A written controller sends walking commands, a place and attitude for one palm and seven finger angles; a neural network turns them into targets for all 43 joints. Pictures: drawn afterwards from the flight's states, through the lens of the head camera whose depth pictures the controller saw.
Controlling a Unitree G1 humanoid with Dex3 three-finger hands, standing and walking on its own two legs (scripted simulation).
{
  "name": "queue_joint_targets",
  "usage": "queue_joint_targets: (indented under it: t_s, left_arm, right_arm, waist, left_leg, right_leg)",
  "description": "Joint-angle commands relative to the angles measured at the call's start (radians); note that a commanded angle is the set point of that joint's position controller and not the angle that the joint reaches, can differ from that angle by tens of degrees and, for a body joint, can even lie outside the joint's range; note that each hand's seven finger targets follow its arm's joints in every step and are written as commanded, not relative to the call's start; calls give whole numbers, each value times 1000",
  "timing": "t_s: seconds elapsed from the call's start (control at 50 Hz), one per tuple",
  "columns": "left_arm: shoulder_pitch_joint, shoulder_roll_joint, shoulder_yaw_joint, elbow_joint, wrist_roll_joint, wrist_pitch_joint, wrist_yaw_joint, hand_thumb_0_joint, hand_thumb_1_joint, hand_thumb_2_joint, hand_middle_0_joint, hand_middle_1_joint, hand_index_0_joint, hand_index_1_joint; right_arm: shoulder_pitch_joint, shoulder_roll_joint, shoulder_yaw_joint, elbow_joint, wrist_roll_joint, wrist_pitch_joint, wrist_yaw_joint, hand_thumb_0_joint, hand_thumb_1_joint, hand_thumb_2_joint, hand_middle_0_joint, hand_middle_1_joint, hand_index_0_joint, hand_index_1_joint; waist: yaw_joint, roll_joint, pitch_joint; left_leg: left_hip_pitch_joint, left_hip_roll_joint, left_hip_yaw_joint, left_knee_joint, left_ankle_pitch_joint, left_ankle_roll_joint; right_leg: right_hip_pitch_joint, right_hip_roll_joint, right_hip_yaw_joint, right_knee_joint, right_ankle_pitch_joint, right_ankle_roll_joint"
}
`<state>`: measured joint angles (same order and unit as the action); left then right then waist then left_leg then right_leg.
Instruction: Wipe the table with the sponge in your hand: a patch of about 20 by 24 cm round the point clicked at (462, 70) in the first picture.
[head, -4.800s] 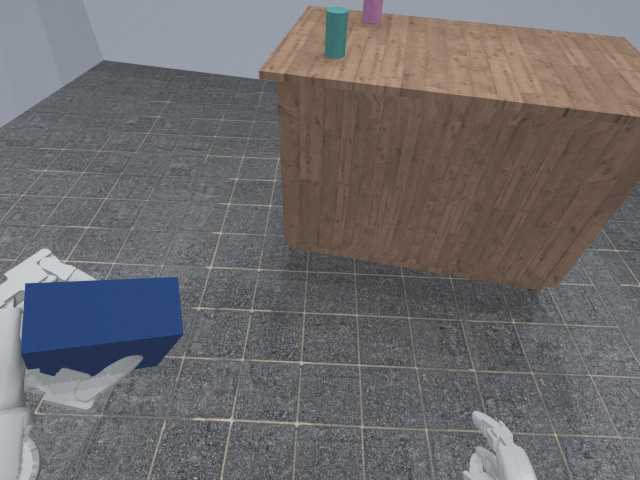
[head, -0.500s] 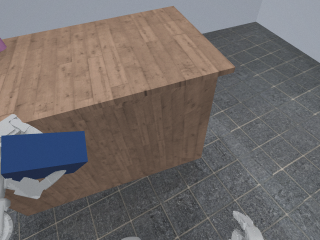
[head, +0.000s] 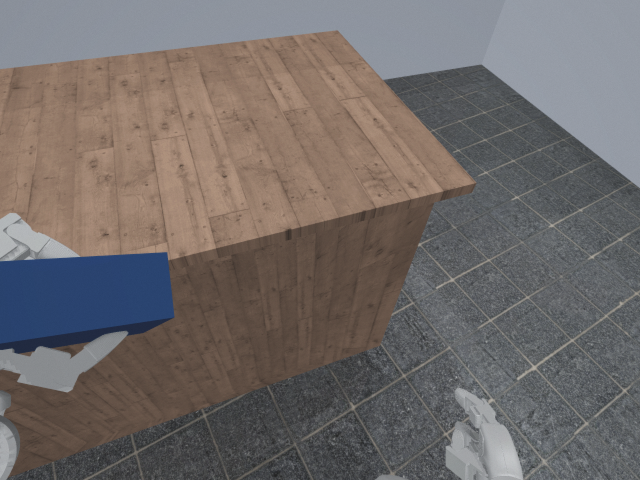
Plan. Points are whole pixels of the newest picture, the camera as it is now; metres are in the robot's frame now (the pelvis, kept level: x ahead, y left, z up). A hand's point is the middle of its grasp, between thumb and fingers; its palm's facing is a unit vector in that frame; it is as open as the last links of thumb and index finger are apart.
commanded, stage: take the last steps up to it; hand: left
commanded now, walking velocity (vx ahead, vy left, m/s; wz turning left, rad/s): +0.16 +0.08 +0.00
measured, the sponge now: (107, 303) +0.23 +0.21 +0.17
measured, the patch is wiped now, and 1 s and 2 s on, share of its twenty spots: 0.00 0.00 0.00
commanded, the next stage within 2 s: come to a stop and stand still in 0.06 s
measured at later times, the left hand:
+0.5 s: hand (96, 276) +0.26 +0.22 +0.18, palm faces +0.36 -0.81 -0.46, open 9.4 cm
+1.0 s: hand (64, 343) +0.20 +0.23 +0.17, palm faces +0.39 -0.84 -0.38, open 9.4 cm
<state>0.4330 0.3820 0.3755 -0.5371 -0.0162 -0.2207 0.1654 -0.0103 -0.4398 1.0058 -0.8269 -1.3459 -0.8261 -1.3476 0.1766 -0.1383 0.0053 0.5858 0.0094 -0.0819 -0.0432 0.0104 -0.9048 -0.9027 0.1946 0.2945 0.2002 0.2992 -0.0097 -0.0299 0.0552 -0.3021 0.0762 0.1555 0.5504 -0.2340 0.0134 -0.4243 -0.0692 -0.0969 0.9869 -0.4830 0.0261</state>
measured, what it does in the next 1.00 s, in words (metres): steps on the spot: right foot, then left foot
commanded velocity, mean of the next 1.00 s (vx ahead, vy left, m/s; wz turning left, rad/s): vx -0.01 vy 0.03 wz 0.00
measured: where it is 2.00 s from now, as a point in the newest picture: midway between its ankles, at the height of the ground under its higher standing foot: outside the picture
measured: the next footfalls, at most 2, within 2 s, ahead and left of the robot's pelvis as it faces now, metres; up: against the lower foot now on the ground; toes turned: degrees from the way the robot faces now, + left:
right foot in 0.14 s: +0.06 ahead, -0.11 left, +0.00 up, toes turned -5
left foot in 0.50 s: +0.09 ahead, +0.11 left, +0.00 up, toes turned -1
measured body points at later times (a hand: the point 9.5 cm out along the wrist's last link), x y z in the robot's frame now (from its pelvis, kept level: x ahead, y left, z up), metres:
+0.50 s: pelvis +0.04 +0.00 +0.00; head +0.08 +0.00 +0.45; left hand +0.23 +0.26 +0.20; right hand +0.21 -0.27 -0.07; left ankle +0.07 +0.12 -0.73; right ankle +0.05 -0.10 -0.73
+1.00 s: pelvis -0.01 -0.01 +0.00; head -0.02 -0.01 +0.45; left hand +0.17 +0.27 +0.19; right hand +0.13 -0.24 -0.10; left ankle +0.05 +0.12 -0.73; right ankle +0.02 -0.11 -0.73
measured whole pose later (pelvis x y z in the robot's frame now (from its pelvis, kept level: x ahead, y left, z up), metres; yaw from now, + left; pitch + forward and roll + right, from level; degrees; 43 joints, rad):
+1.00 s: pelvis -0.01 -0.01 +0.00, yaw -1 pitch -3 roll -1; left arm 0.47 0.35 0.32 -0.48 -0.03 -0.16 0.15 -0.01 -0.44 1.01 -0.83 -1.35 -0.83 -1.35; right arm 0.23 -0.20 0.03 0.63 0.00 -0.03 -0.06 0.01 -0.90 -0.90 0.20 0.30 0.21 0.30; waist 0.00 0.01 0.04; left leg -0.30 0.05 0.03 0.55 -0.20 -0.01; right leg -0.24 0.01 -0.09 0.54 -0.25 -0.03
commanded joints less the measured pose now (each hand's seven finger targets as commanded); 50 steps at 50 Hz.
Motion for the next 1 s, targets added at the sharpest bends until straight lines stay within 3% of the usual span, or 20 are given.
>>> queue_joint_targets:
  t_s: [0.0, 0.08, 0.1, 0.14, 0.16, 0.18, 0.24, 0.28, 0.38, 0.44, 0.5, 0.54, 0.6, 0.7, 0.72, 0.76, 0.78, 0.82, 0.9, 0.98]
  left_arm:
    - [38, 137, 95, -247, -16, -63, 8, 0, 100, 1300, -1200, -1600, -1200, -1600]
    - [-26, 138, 100, -135, -13, -37, 9, 0, 100, 1300, -1200, -1600, -1200, -1600]
    - [-45, 139, 93, -117, -8, -37, 8, 0, 100, 1300, -1200, -1600, -1200, -1600]
    - [-72, 178, 117, -79, -13, -22, 10, 0, 100, 1300, -1200, -1600, -1200, -1600]
    - [-91, 165, 98, -87, -22, -23, 5, 0, 100, 1300, -1200, -1600, -1200, -1600]
    - [-121, 173, 98, -126, -20, -24, 10, 0, 100, 1300, -1200, -1600, -1200, -1600]
    - [-26, 156, 102, -132, -7, -47, 19, 0, 100, 1300, -1200, -1600, -1200, -1600]
    - [0, 163, 115, -173, -7, -54, 25, 0, 100, 1300, -1200, -1600, -1200, -1600]
    - [89, 172, 147, -243, -12, -45, 39, 0, 100, 1300, -1200, -1600, -1200, -1600]
    - [78, 162, 132, -253, -16, -35, 38, 0, 100, 1300, -1200, -1600, -1200, -1600]
    - [92, 141, 110, -203, -15, -43, 25, 0, 100, 1300, -1200, -1600, -1200, -1600]
    - [8, 146, 88, -243, -1, -58, 15, 0, 100, 1300, -1200, -1600, -1200, -1600]
    - [-25, 123, 49, -270, 0, -51, 14, 0, 100, 1300, -1200, -1600, -1200, -1600]
    - [-20, 133, 73, -201, -9, -26, 12, 0, 100, 1300, -1200, -1600, -1200, -1600]
    - [-24, 136, 78, -176, -9, -24, 11, 0, 100, 1300, -1200, -1600, -1200, -1600]
    - [-21, 126, 66, -146, -29, -5, 0, 0, 100, 1300, -1200, -1600, -1200, -1600]
    - [-23, 145, 79, -165, -36, 2, 3, 0, 100, 1300, -1200, -1600, -1200, -1600]
    - [-25, 148, 83, -159, -35, 8, 10, 0, 100, 1300, -1200, -1600, -1200, -1600]
    - [-45, 152, 81, -142, -29, 4, 9, 0, 100, 1300, -1200, -1600, -1200, -1600]
    - [-84, 130, 53, -161, -17, -12, 2, 0, 100, 1300, -1200, -1600, -1200, -1600]
  right_arm:
    - [-31, -170, -50, -118, -1, -62, -15, 0, -900, -900, 200, 300, 200, 300]
    - [-41, -168, -42, -112, 1, -46, -36, 0, -900, -900, 200, 300, 200, 300]
    - [-41, -161, -42, -107, 1, -40, -39, 0, -900, -900, 200, 300, 200, 300]
    - [-55, -135, -27, -123, -3, -36, -32, 0, -900, -900, 200, 300, 200, 300]
    - [-58, -164, -45, -115, -3, -39, -21, 0, -900, -900, 200, 300, 200, 300]
    - [-80, -151, -33, -112, 1, -36, -12, 0, -900, -900, 200, 300, 200, 300]
    - [-84, -131, -12, -99, -5, -18, -15, 0, -900, -900, 200, 300, 200, 300]
    - [-101, -128, -16, -120, -7, -12, -25, 0, -900, -900, 200, 300, 200, 300]
    - [-72, -140, -37, -166, -7, 7, -30, 0, -900, -900, 200, 300, 200, 300]
    - [-41, -154, -49, -172, -7, 20, -38, 0, -900, -900, 200, 300, 200, 300]
    - [-27, -182, -57, -180, -1, 2, -38, 0, -900, -900, 200, 300, 200, 300]
    - [-33, -182, -52, -162, -17, -19, -25, 0, -900, -900, 200, 300, 200, 300]
    - [-15, -188, -54, -150, -9, -52, -12, 0, -900, -900, 200, 300, 200, 300]
    - [-35, -180, -33, -147, -6, -48, -10, 0, -900, -900, 200, 300, 200, 300]
    - [-42, -174, -27, -148, -5, -43, -11, 0, -900, -900, 200, 300, 200, 300]
    - [-36, -156, -30, -153, -1, -30, -10, 0, -900, -900, 200, 300, 200, 300]
    - [-42, -153, -30, -147, -1, -22, -13, 0, -900, -900, 200, 300, 200, 300]
    - [-56, -134, -10, -137, -7, -15, -17, 0, -900, -900, 200, 300, 200, 300]
    - [-64, -153, -14, -129, -5, -11, -33, 0, -900, -900, 200, 300, 200, 300]
    - [-78, -166, -14, -142, -9, -12, -39, 0, -900, -900, 200, 300, 200, 300]
  waist:
    - [7, 278, -151]
    - [13, 166, -148]
    - [10, 104, -143]
    - [17, -265, -122]
    - [22, -284, -116]
    - [11, -189, -121]
    - [5, -99, -158]
    - [8, -111, -180]
    - [24, -111, -229]
    - [6, -36, -234]
    - [25, 243, -190]
    - [19, 343, -143]
    - [11, 281, -194]
    - [11, 198, -163]
    - [8, 152, -157]
    - [4, -69, -134]
    - [4, -89, -129]
    - [5, -88, -126]
    - [10, -44, -118]
    - [13, 103, -35]
  left_leg:
    - [90, 203, -170, -227, 192, 138]
    - [10, 172, -119, -121, -45, 82]
    - [-32, 135, -98, -33, -109, 57]
    - [-260, -54, -19, 330, -300, -23]
    - [-274, -42, -109, 496, -287, -34]
    - [-299, -34, -153, 564, -274, -45]
    - [-218, -20, -135, 495, -204, -58]
    - [-160, -29, -93, 346, -177, -60]
    - [-66, -51, -59, 85, -90, -54]
    - [126, -19, -69, -113, 187, -42]
    - [189, 234, -303, -183, 619, 71]
    - [127, 254, -310, -204, 621, 110]
    - [213, 201, -224, -149, 596, 79]
    - [46, 159, -202, -146, 257, 38]
    - [5, 123, -170, -121, 158, 13]
    - [16, 2, -89, 17, -68, -37]
    - [36, -17, -96, 76, -88, -41]
    - [31, -25, -127, 95, -79, -35]
    - [79, 4, -155, -51, 41, -15]
    - [-20, 48, -211, -185, -169, 5]
  right_leg:
    - [53, 18, -52, -186, 72, 10]
    - [236, 40, -78, -461, 164, 7]
    - [279, -2, -11, -555, 194, -12]
    - [345, -303, 493, -704, 319, -161]
    - [331, -354, 542, -725, 412, -191]
    - [356, -370, 521, -685, 571, -213]
    - [373, -276, 194, -574, 954, -155]
    - [390, -257, 122, -553, 1016, -137]
    - [425, -241, 125, -517, 970, -138]
    - [323, -158, 99, -454, 771, -68]
    - [116, 12, 38, -303, 70, -1]
    - [100, 22, 53, -204, -37, -8]
    - [116, 44, 30, -312, 56, -2]
    - [310, 39, 27, -565, 240, -3]
    - [331, 11, 63, -588, 346, -13]
    - [193, -109, 237, -665, 272, -73]
    - [141, -164, 299, -702, 262, -108]
    - [132, -178, 281, -696, 250, -121]
    - [152, -102, 194, -646, 214, -72]
    - [131, -19, 146, -655, -12, -36]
